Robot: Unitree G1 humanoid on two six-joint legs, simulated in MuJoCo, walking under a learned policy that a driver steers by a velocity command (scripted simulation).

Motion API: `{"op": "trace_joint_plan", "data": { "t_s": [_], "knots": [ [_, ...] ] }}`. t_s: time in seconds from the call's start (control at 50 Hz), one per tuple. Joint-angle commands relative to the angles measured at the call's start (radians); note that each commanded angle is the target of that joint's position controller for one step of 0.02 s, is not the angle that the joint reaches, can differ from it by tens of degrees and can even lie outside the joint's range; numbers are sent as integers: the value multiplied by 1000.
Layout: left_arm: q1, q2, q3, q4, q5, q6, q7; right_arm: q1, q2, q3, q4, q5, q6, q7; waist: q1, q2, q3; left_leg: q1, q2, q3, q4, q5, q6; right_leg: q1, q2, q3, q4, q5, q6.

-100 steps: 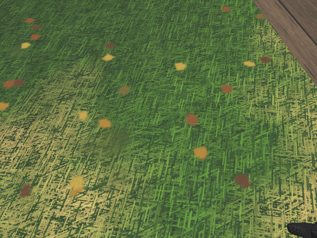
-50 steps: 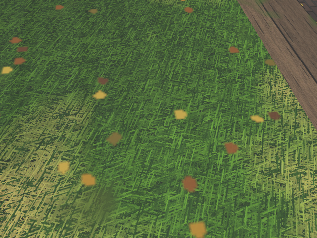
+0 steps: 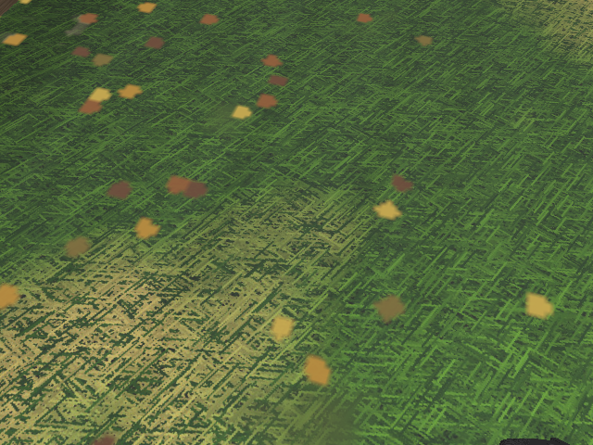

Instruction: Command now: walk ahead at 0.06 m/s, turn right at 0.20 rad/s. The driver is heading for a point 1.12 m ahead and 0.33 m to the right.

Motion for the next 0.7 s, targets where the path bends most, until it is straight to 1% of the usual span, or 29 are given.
{"op": "trace_joint_plan", "data": {
  "t_s": [0.02, 0.06, 0.1, 0.14, 0.18, 0.2, 0.22, 0.24, 0.26, 0.28, 0.3, 0.32, 0.34, 0.36, 0.38, 0.4, 0.42, 0.44, 0.48, 0.54, 0.62, 0.66, 0.7],
  "knots": [
    [100, 79, 24, -31, 7, 30, 28, -39, -152, -52, -29, -11, -19, -11, 10, 181, -126, 65, 244, -147, -200, 213, 181, 34, -13, -8, -34, 72, 23],
    [64, 92, 30, -58, 9, 38, 31, -36, -176, -64, -14, -3, -13, -24, -8, 179, -118, 68, 270, -143, -214, 119, 201, 16, -15, -23, -53, 104, 12],
    [10, 93, 33, -93, 8, 44, 26, -30, -186, -70, 2, 4, -5, -37, -27, 166, -102, 81, 304, -151, -233, 31, 213, -20, -28, -24, -66, 129, -5],
    [-21, 91, 36, -118, 7, 47, 17, -37, -187, -73, 15, 7, 3, -45, -34, 155, -92, 94, 322, -144, -235, 4, 213, -30, -34, -32, -91, 141, -20],
    [-31, 91, 40, -135, 6, 48, 5, -48, -192, -76, 24, 13, 10, -46, -32, 146, -95, 116, 332, -124, -217, 24, 205, -14, -32, -47, -137, 146, -36],
    [-29, 91, 42, -141, 6, 48, -2, -55, -197, -77, 28, 18, 13, -46, -27, 143, -100, 128, 335, -113, -198, 47, 197, 3, -27, -57, -172, 154, -46],
    [-16, 89, 44, -142, 6, 48, -9, -68, -203, -79, 31, 26, 18, -46, -12, 138, -106, 135, 331, -94, -167, 76, 181, 35, -18, -72, -230, 182, -59],
    [12, 86, 47, -137, 7, 46, -16, -83, -205, -80, 35, 35, 23, -47, 9, 134, -114, 132, 316, -64, -121, 92, 156, 85, 2, -97, -321, 243, -75],
    [42, 96, 54, -129, 12, 43, -20, -70, -191, -79, 46, 44, 29, -48, 20, 111, -117, 114, 283, -25, -48, 50, 112, 142, 28, -102, -419, 318, -101],
    [57, 147, 70, -135, 17, 39, -15, -14, -157, -74, 67, 40, 35, -47, 7, -15, -94, 42, 211, 58, 118, -73, 25, 198, -23, 22, -562, 479, -147],
    [40, 269, 93, -173, 13, 35, 5, -2, -106, -59, 37, -6, 36, -42, -44, -317, -70, -222, 44, 141, 425, -459, -96, 297, -271, 394, -625, 806, -285],
    [52, 269, 87, -196, 54, 14, -6, -118, -140, -68, 4, 3, 33, -50, 33, -249, -99, -286, -21, -35, 609, -570, -96, 226, -333, 510, -680, 771, -424],
    [16, 246, 81, -203, 58, -8, -12, -121, -170, -78, 8, 22, 35, -54, 11, -148, -94, -308, 6, -89, 682, -494, -82, 231, -287, 431, -681, 710, -401],
    [-38, 223, 79, -210, 35, -20, -10, -90, -181, -86, 26, 26, 37, -58, -22, -97, -85, -323, 25, -103, 679, -396, -74, 243, -235, 359, -664, 668, -343],
    [-71, 190, 70, -219, 16, -21, -5, -74, -187, -91, 48, 19, 39, -65, -32, -64, -95, -325, 38, -111, 663, -337, -78, 260, -207, 325, -653, 657, -303],
    [-87, 174, 62, -224, 5, -19, 3, -64, -187, -94, 54, 13, 39, -68, -42, -69, -105, -302, 36, -112, 667, -286, -88, 257, -185, 296, -647, 704, -290],
    [-78, 164, 57, -229, 7, -16, 9, -57, -177, -93, 57, 16, 36, -66, -45, -77, -126, -275, 24, -110, 680, -251, -97, 262, -169, 281, -641, 754, -289],
    [-66, 161, 56, -232, 9, -13, 13, -48, -169, -91, 59, 23, 33, -63, -44, -75, -144, -269, 17, -111, 672, -226, -104, 288, -160, 270, -636, 787, -292],
    [-47, 168, 60, -237, 8, -8, 20, -57, -157, -87, 59, 29, 29, -62, -32, -70, -150, -278, 10, -114, 599, -202, -117, 332, -148, 270, -628, 796, -293],
    [-36, 187, 68, -246, 5, 5, 28, -84, -148, -82, 52, 30, 24, -58, -16, -86, -136, -261, 5, -125, 456, -191, -137, 346, -138, 303, -622, 724, -294],
    [-59, 203, 76, -265, 8, 17, 24, -90, -155, -80, 53, 33, 14, -47, -8, -112, -113, -165, -10, -132, 319, -205, -142, 268, -122, 359, -614, 644, -302],
    [-75, 206, 78, -274, 9, 23, 19, -82, -163, -81, 55, 35, 6, -40, -9, -121, -117, -116, -20, -136, 270, -218, -136, 246, -118, 395, -600, 668, -305],
    [-95, 204, 79, -284, 6, 28, 15, -69, -169, -82, 56, 38, -4, -33, -11, -127, -128, -73, -29, -138, 213, -230, -127, 247, -112, 433, -576, 721, -301]
  ]
}}
Velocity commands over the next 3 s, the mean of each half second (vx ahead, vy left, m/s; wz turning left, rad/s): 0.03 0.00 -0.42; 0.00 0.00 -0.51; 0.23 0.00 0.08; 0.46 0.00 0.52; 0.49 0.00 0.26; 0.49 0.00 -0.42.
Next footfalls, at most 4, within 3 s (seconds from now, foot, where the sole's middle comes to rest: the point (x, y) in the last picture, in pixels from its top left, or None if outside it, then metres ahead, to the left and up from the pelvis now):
0.28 right None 0.06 -0.13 -0.77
0.80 left None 0.16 0.07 -0.77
1.18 right None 0.01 -0.14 -0.77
1.62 left None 0.39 -0.02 -0.77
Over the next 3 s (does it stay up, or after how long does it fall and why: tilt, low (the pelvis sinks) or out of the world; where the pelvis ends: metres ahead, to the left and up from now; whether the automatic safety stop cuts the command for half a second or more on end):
stays up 0.95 -0.15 0.00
